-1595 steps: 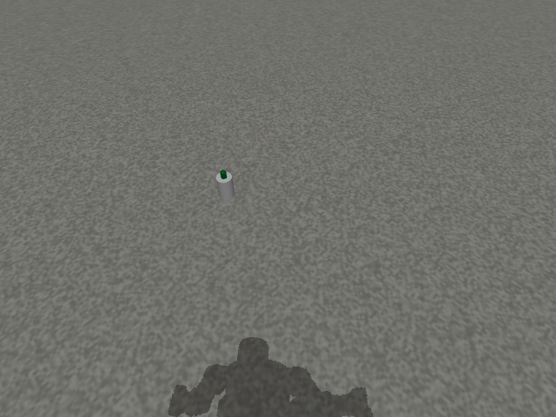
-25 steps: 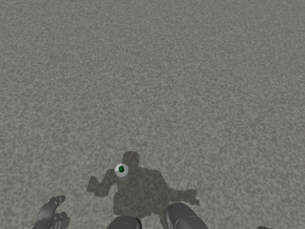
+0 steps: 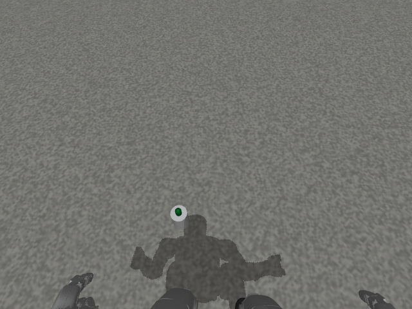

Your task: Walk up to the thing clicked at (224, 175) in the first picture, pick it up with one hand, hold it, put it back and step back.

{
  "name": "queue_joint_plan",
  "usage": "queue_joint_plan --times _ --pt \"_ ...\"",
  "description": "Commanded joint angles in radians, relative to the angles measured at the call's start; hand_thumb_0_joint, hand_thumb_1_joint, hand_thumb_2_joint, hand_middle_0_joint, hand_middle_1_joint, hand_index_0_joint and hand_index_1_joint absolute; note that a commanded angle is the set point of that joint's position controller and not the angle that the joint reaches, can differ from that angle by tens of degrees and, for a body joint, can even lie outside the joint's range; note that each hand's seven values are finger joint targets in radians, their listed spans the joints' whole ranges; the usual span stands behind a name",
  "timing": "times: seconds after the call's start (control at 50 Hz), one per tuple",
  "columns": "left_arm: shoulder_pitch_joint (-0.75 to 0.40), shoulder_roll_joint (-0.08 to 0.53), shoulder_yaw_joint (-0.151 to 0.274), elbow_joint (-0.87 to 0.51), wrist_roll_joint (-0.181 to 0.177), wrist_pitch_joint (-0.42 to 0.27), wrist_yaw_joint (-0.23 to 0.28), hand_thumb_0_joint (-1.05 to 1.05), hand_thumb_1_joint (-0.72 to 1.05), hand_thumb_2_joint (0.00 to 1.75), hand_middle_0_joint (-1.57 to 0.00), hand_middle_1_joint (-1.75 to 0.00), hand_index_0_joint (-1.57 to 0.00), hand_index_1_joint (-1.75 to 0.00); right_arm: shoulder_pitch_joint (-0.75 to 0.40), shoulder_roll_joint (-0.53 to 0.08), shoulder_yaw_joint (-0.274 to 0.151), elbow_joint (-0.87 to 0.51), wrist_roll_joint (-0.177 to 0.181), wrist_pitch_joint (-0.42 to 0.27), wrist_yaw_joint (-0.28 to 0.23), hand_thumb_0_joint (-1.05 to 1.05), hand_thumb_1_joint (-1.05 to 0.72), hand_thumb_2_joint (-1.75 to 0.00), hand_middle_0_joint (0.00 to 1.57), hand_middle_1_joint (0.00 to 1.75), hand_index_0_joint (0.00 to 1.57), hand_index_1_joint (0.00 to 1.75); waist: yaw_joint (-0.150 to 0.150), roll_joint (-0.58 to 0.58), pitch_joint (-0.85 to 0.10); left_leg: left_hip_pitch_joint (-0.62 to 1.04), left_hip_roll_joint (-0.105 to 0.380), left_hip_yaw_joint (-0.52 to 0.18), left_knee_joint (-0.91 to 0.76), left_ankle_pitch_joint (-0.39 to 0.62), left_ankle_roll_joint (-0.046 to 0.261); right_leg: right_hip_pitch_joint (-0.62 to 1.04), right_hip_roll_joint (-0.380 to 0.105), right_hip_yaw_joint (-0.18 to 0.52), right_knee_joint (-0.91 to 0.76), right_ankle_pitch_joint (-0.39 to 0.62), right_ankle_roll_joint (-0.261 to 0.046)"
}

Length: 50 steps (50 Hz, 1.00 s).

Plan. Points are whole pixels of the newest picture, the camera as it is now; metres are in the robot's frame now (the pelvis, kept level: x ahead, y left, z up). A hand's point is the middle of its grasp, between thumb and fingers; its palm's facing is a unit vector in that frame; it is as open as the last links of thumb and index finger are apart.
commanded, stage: step back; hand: left
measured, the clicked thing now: (179, 216) +0.51 +0.18 -0.68
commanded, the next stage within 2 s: none
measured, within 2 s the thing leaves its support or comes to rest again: neither
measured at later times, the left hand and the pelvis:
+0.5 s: hand out of the picture -0.06 +0.26 -0.16, palm faces -0.08 -0.92 -0.39, open 7.4 cm; pelvis -0.16 -0.01 -0.02, yaw -5 degrees
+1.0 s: hand out of the picture -0.18 +0.22 -0.16, palm faces +0.03 -0.95 -0.32, open 7.4 cm; pelvis -0.32 -0.03 +0.00, yaw +4 degrees
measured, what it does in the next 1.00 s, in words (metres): walks backwards: left foot, then right foot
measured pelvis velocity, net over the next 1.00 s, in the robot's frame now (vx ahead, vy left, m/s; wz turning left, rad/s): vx -0.32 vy -0.03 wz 0.06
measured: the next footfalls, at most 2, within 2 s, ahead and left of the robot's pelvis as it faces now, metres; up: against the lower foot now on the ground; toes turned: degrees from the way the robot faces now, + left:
left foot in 0.06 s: +0.00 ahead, +0.12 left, +0.00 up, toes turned -1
right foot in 0.50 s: -0.16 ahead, -0.15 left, +0.00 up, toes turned -1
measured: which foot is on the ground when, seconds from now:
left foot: up 0.00-0.04, down 0.06-0.54, up 0.56-0.86, down 0.88-1.00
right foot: down 0.00-0.10, up 0.12-0.48, down 0.50-0.90, up 0.92-1.00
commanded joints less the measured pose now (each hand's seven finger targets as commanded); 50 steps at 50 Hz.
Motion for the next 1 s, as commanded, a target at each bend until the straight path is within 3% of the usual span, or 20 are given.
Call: queue_joint_plan --times 0.0,0.04,0.06,0.08,0.1,0.12,0.18,0.34,0.42,0.48,0.52,0.54,0.56,0.62,0.8,0.84,0.86,0.88,0.9,0.98 --pt "0.010 0.243 0.067 -0.096 -0.010 -0.002 0.016 0.00 0.90 0.90 -0.20 -0.30 -0.20 -0.30 0.074 -0.129 -0.045 -0.068 -0.012 -0.040 -0.011 0.00 -0.90 -0.90 0.20 0.30 0.20 0.30 0.002 -0.160 -0.257 -0.009 0.049 0.087 -0.437 0.158 -0.001 0.347 -0.167 0.142 0.056 0.507 -0.164" --pt "0.000 0.235 0.061 -0.113 -0.022 0.015 0.007 0.00 0.90 0.90 -0.20 -0.30 -0.20 -0.30 0.100 -0.146 -0.063 -0.060 -0.029 -0.047 -0.011 0.00 -0.90 -0.90 0.20 0.30 0.20 0.30 -0.013 -0.119 -0.257 0.174 0.080 0.058 -0.604 0.444 0.020 0.183 -0.111 0.111 0.134 0.348 -0.096" --pt "0.028 0.193 0.051 -0.121 -0.026 0.018 0.003 0.00 0.90 0.90 -0.20 -0.30 -0.20 -0.30 0.080 -0.218 -0.083 -0.074 -0.047 -0.050 -0.012 0.00 -0.90 -0.90 0.20 0.30 0.20 0.30 0.003 0.034 -0.267 0.292 0.240 -0.145 -0.592 0.560 0.064 -0.008 -0.028 0.074 0.215 0.116 -0.052" --pt "0.003 0.180 0.052 -0.129 -0.027 0.016 0.009 0.00 0.90 0.90 -0.20 -0.30 -0.20 -0.30 0.025 -0.311 -0.098 -0.094 -0.049 -0.046 -0.005 0.00 -0.90 -0.90 0.20 0.30 0.20 0.30 -0.002 0.222 -0.223 0.265 0.425 -0.366 -0.606 0.657 0.182 -0.179 0.122 0.035 0.350 -0.321 -0.020" --pt "-0.054 0.225 0.071 -0.126 -0.014 0.016 0.023 0.00 0.90 0.90 -0.20 -0.30 -0.20 -0.30 0.037 -0.353 -0.108 -0.107 -0.042 -0.044 -0.004 0.00 -0.90 -0.90 0.20 0.30 0.20 0.30 -0.070 0.248 -0.192 0.086 0.521 -0.449 -0.615 0.637 0.305 -0.103 0.094 0.146 0.521 -0.434 -0.005" --pt "-0.080 0.251 0.076 -0.114 -0.010 0.019 0.022 0.00 0.90 0.90 -0.20 -0.30 -0.20 -0.30 0.004 -0.324 -0.104 -0.102 -0.041 -0.048 -0.014 0.00 -0.90 -0.90 0.20 0.30 0.20 0.30 -0.057 0.217 -0.133 0.008 0.518 -0.435 -0.632 0.569 0.315 -0.093 0.064 0.180 0.632 -0.378 -0.008" --pt "0.059 0.216 0.077 -0.064 -0.031 0.020 0.008 0.00 0.90 0.90 -0.20 -0.30 -0.20 -0.30 -0.082 -0.217 -0.069 -0.123 -0.041 -0.049 -0.018 0.00 -0.90 -0.90 0.20 0.30 0.20 0.30 0.039 0.127 -0.122 0.117 0.304 -0.098 -0.536 0.709 0.185 -0.186 0.123 0.189 0.718 -0.236 -0.017" --pt "0.043 0.210 0.079 -0.079 -0.014 0.012 0.002 0.00 0.90 0.90 -0.20 -0.30 -0.20 -0.30 0.038 -0.228 -0.086 -0.134 -0.031 -0.044 -0.020 0.00 -0.90 -0.90 0.20 0.30 0.20 0.30 -0.054 0.166 -0.192 0.289 0.340 -0.135 -0.509 0.578 0.257 -0.166 0.076 0.117 0.457 -0.260 0.055" --pt "0.114 0.216 0.082 -0.041 -0.014 0.004 -0.010 0.00 0.90 0.90 -0.20 -0.30 -0.20 -0.30 -0.019 -0.253 -0.089 -0.160 -0.040 -0.029 -0.015 0.00 -0.90 -0.90 0.20 0.30 0.20 0.30 -0.027 0.212 -0.244 0.204 0.340 -0.122 -0.472 0.497 0.222 0.012 0.010 0.029 0.141 -0.239 0.026" --pt "0.225 0.213 0.090 0.025 -0.005 -0.005 -0.018 0.00 0.90 0.90 -0.20 -0.30 -0.20 -0.30 -0.048 -0.249 -0.083 -0.159 -0.024 -0.010 -0.011 0.00 -0.90 -0.90 0.20 0.30 0.20 0.30 0.032 0.180 -0.270 0.057 0.266 -0.060 -0.382 0.398 0.144 0.212 0.014 -0.022 -0.159 -0.031 -0.023" --pt "0.156 0.361 0.128 -0.021 0.018 -0.006 -0.022 0.00 0.90 0.90 -0.20 -0.30 -0.20 -0.30 -0.030 -0.145 -0.056 -0.179 -0.009 -0.009 -0.018 0.00 -0.90 -0.90 0.20 0.30 0.20 0.30 0.031 -0.218 -0.155 -0.287 -0.004 0.024 -0.117 -0.002 0.023 0.167 -0.249 0.415 -0.261 -0.185 -0.135" --pt "0.056 0.445 0.134 -0.071 0.019 0.001 -0.017 0.00 0.90 0.90 -0.20 -0.30 -0.20 -0.30 -0.054 -0.195 -0.078 -0.174 -0.015 -0.008 -0.035 0.00 -0.90 -0.90 0.20 0.30 0.20 0.30 0.063 -0.334 -0.102 -0.150 0.008 0.002 0.137 -0.117 -0.005 -0.142 -0.416 0.565 -0.349 -0.246 -0.289" --pt "-0.032 0.407 0.124 -0.099 0.016 -0.003 -0.010 0.00 0.90 0.90 -0.20 -0.30 -0.20 -0.30 -0.021 -0.232 -0.091 -0.145 -0.009 -0.008 -0.034 0.00 -0.90 -0.90 0.20 0.30 0.20 0.30 0.014 -0.300 -0.031 -0.078 0.049 -0.051 0.220 -0.076 0.004 -0.274 -0.416 0.536 -0.370 -0.258 -0.284" --pt "-0.134 0.257 0.090 -0.110 0.012 -0.007 -0.004 0.00 0.90 0.90 -0.20 -0.30 -0.20 -0.30 0.083 -0.170 -0.062 -0.083 -0.009 -0.009 -0.020 0.00 -0.90 -0.90 0.20 0.30 0.20 0.30 -0.058 -0.170 -0.026 -0.118 -0.048 -0.040 0.278 0.083 0.007 -0.138 -0.173 0.146 -0.232 -0.007 -0.150" --pt "0.019 0.242 0.084 -0.129 0.001 0.012 0.019 0.00 0.90 0.90 -0.20 -0.30 -0.20 -0.30 0.132 -0.142 -0.050 -0.088 -0.032 -0.047 -0.024 0.00 -0.90 -0.90 0.20 0.30 0.20 0.30 0.021 -0.208 -0.237 -0.047 0.061 0.084 -0.355 0.084 0.008 0.310 -0.233 0.149 0.023 0.435 -0.185" --pt "-0.013 0.232 0.072 -0.143 -0.011 0.029 0.010 0.00 0.90 0.90 -0.20 -0.30 -0.20 -0.30 0.188 -0.146 -0.061 -0.059 -0.036 -0.050 -0.022 0.00 -0.90 -0.90 0.20 0.30 0.20 0.30 -0.007 -0.122 -0.256 0.104 0.047 0.117 -0.581 0.364 0.018 0.215 -0.181 0.093 0.114 0.313 -0.127" --pt "-0.007 0.199 0.060 -0.157 -0.015 0.033 0.006 0.00 0.90 0.90 -0.20 -0.30 -0.20 -0.30 0.185 -0.202 -0.078 -0.065 -0.049 -0.050 -0.023 0.00 -0.90 -0.90 0.20 0.30 0.20 0.30 -0.004 0.003 -0.263 0.199 0.177 -0.077 -0.576 0.444 0.062 0.045 -0.121 0.064 0.185 0.134 -0.076" --pt "0.009 0.161 0.052 -0.159 -0.023 0.034 0.004 0.00 0.90 0.90 -0.20 -0.30 -0.20 -0.30 0.131 -0.306 -0.096 -0.080 -0.057 -0.043 -0.021 0.00 -0.90 -0.90 0.20 0.30 0.20 0.30 0.017 0.236 -0.224 0.266 0.391 -0.368 -0.592 0.607 0.163 -0.213 0.049 -0.034 0.369 -0.276 -0.024" --pt "-0.067 0.227 0.077 -0.159 -0.013 0.035 0.019 0.00 0.90 0.90 -0.20 -0.30 -0.20 -0.30 0.109 -0.385 -0.107 -0.108 -0.051 -0.040 -0.019 0.00 -0.90 -0.90 0.20 0.30 0.20 0.30 -0.055 0.246 -0.195 0.028 0.516 -0.483 -0.609 0.575 0.311 -0.125 0.059 0.094 0.538 -0.450 -0.003" --pt "0.014 0.220 0.080 -0.093 -0.026 0.039 0.006 0.00 0.90 0.90 -0.20 -0.30 -0.20 -0.30 -0.016 -0.223 -0.065 -0.126 -0.052 -0.053 -0.035 0.00 -0.90 -0.90 0.20 0.30 0.20 0.30 0.035 0.078 -0.148 0.096 0.317 -0.123 -0.504 0.751 0.210 -0.199 0.107 0.197 0.755 -0.257 -0.013"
